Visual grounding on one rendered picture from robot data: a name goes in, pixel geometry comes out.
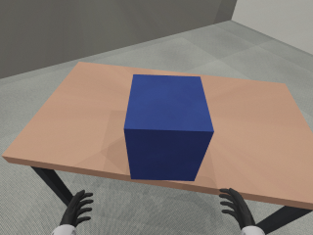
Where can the table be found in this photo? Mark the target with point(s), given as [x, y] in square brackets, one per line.
[261, 146]

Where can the right robot hand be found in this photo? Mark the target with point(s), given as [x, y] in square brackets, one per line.
[240, 211]

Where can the robot right forearm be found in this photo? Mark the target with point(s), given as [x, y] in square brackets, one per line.
[252, 230]

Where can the carton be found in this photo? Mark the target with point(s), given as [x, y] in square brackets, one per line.
[167, 127]

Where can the robot left forearm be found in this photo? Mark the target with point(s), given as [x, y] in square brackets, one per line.
[65, 229]

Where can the left robot hand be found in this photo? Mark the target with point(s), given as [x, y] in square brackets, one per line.
[72, 212]

